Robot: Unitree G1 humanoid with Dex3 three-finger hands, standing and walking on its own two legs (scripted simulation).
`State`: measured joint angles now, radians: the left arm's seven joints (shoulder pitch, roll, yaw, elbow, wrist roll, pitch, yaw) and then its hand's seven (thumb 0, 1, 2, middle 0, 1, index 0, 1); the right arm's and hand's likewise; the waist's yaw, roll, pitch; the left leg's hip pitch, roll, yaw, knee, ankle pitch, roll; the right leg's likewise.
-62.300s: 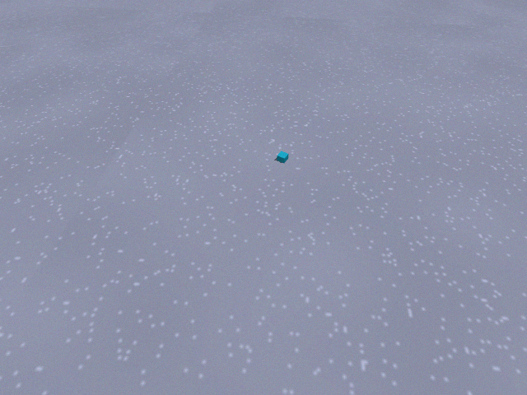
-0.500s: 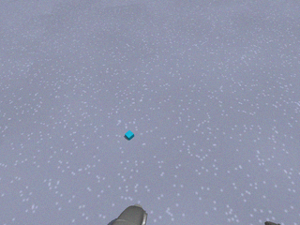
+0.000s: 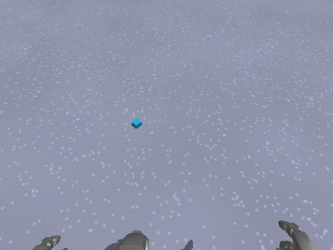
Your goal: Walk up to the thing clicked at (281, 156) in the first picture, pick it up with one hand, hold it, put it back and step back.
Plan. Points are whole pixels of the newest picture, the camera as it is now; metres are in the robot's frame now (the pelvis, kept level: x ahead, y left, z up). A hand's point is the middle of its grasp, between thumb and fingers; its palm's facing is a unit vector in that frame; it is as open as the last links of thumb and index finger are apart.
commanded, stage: step back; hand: left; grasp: from above
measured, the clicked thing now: (136, 123) +0.96 +0.27 -0.73
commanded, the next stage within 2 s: stand in 1.22 s
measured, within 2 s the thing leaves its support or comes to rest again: neither
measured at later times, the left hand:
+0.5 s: hand out of the picture -0.09 +0.28 -0.13, palm faces +0.12 -0.91 -0.39, open 7.3 cm
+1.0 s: hand out of the picture -0.06 +0.28 -0.14, palm faces +0.11 -0.93 -0.35, open 7.3 cm
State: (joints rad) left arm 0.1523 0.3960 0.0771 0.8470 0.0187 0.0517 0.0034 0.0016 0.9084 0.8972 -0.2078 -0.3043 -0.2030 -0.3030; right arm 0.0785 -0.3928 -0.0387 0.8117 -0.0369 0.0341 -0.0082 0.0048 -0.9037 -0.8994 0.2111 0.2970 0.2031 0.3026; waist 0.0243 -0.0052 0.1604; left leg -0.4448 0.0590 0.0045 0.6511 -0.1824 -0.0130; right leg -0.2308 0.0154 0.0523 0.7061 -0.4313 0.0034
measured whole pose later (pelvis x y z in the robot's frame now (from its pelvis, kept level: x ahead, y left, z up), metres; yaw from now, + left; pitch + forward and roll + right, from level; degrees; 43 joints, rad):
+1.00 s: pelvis -0.09 +0.01 +0.01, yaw +6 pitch -2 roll +0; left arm 0.20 0.39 0.05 1.02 0.01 0.00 -0.01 0.00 0.91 0.90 -0.21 -0.30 -0.20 -0.30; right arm 0.16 -0.35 -0.05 1.03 -0.04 -0.02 0.01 0.01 -0.91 -0.90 0.21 0.30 0.20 0.30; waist 0.03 -0.03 0.07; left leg -0.27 0.01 0.01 0.57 -0.26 0.00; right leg -0.20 -0.03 0.01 0.58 -0.33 -0.01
